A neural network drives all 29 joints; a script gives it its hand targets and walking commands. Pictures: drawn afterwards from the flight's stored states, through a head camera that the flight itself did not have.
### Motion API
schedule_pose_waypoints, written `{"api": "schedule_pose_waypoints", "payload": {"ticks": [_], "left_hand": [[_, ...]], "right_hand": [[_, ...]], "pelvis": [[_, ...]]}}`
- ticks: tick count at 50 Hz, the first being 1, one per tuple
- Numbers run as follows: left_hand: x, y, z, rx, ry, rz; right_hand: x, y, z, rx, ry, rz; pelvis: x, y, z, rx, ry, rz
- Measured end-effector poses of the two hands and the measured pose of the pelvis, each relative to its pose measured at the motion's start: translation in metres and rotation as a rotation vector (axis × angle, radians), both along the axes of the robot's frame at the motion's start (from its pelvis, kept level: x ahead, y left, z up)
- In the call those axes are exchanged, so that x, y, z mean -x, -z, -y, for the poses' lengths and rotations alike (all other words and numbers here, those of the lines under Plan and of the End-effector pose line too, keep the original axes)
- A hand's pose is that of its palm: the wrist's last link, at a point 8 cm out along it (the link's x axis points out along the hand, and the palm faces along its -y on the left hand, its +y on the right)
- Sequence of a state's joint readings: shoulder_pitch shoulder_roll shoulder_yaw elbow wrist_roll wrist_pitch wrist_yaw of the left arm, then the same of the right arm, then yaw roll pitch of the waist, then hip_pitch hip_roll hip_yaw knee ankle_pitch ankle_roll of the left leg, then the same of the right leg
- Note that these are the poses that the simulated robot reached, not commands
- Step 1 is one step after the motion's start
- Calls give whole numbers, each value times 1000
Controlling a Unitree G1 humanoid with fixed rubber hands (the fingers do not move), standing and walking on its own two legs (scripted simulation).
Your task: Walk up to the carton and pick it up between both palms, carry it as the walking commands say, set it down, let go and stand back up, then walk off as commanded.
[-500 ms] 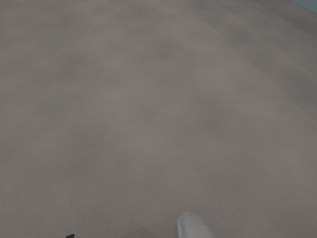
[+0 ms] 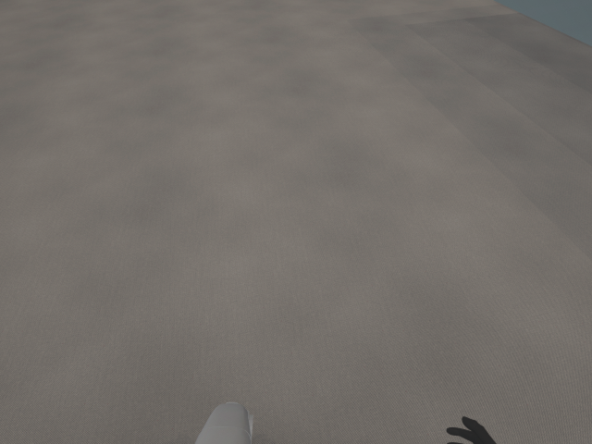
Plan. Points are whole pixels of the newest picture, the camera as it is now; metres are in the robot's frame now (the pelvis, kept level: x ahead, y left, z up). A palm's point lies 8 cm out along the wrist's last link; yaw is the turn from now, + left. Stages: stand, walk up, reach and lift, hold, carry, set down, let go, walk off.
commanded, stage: walk off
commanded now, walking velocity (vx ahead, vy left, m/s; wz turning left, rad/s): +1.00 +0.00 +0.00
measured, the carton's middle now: out of the picture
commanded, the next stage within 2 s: none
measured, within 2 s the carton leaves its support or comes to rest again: neither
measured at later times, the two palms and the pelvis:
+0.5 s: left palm (184, 224) +0.57 +0.31 -0.12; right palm (413, 319) +0.36 -0.18 -0.14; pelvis +0.42 +0.07 -0.01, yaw +1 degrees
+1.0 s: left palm (220, 170) +0.78 +0.27 -0.13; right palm (395, 136) +0.95 -0.23 -0.12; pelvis +0.82 +0.02 +0.00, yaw +1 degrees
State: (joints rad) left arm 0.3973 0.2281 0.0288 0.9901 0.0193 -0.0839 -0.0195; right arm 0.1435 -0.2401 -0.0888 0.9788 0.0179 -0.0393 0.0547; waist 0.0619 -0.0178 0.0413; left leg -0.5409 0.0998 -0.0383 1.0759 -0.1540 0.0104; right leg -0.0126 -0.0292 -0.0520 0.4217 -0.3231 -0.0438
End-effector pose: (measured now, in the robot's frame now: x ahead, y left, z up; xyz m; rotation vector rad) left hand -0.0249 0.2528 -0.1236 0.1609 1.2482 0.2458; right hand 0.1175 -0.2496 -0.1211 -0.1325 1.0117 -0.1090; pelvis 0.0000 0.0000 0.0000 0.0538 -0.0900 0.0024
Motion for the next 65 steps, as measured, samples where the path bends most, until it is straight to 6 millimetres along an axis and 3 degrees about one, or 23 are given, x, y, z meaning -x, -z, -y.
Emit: {"api": "schedule_pose_waypoints", "payload": {"ticks": [5,9,11,13,16,19,22,25,28,32,35,41,46,51,57,59,62,65], "left_hand": [[-55,11,-5,43,-9,-94],[-110,27,-23,52,-27,-168],[-141,38,-36,61,-38,-204],[-182,43,-47,69,-16,-215],[-266,37,-64,57,53,-153],[-376,27,-74,39,123,-23],[-491,15,-68,36,186,144],[-593,-2,-53,49,237,288],[-680,-12,-38,45,283,372],[-764,1,-22,24,299,369],[-791,4,-15,15,274,322],[-783,-4,-21,-2,102,178],[-784,3,-17,13,27,16],[-816,11,-15,40,-28,-98],[-890,31,-29,56,-80,-218],[-926,36,-39,51,-76,-249],[-1001,30,-52,38,2,-234],[-1107,23,-61,6,85,-131]], "right_hand": [[-90,-2,-11,31,-10,-24],[-176,15,-35,45,-40,-47],[-218,24,-50,56,-47,-42],[-248,26,-61,65,-19,-34],[-263,19,-64,70,58,-52],[-256,13,-63,77,143,-130],[-243,11,-63,76,206,-239],[-241,15,-67,63,246,-353],[-266,22,-66,42,261,-427],[-335,44,-54,18,253,-461],[-408,50,-39,16,203,-436],[-590,23,-15,34,93,-216],[-733,4,-16,13,30,-52],[-851,0,-27,20,-25,-16],[-1003,24,-61,23,-101,-9],[-1040,30,-71,26,-88,-2],[-1063,29,-71,12,-7,-18],[-1056,27,-58,18,102,-96]], "pelvis": [[-81,4,-14,19,1,-54],[-151,20,-34,45,1,-123],[-189,31,-47,56,-4,-145],[-226,33,-59,53,-5,-138],[-276,24,-70,60,-6,-125],[-322,13,-76,66,-2,-112],[-368,9,-75,62,-4,-89],[-419,10,-70,50,-8,-88],[-471,16,-63,33,-11,-113],[-544,34,-47,9,-13,-150],[-590,33,-36,28,7,-105],[-681,5,-21,8,-9,-34],[-757,-1,-18,1,-11,-16],[-840,4,-23,8,-13,-54],[-947,27,-43,26,-17,-155],[-986,32,-51,16,-19,-163],[-1039,27,-58,20,-14,-154],[-1091,18,-57,20,-9,-143]]}}
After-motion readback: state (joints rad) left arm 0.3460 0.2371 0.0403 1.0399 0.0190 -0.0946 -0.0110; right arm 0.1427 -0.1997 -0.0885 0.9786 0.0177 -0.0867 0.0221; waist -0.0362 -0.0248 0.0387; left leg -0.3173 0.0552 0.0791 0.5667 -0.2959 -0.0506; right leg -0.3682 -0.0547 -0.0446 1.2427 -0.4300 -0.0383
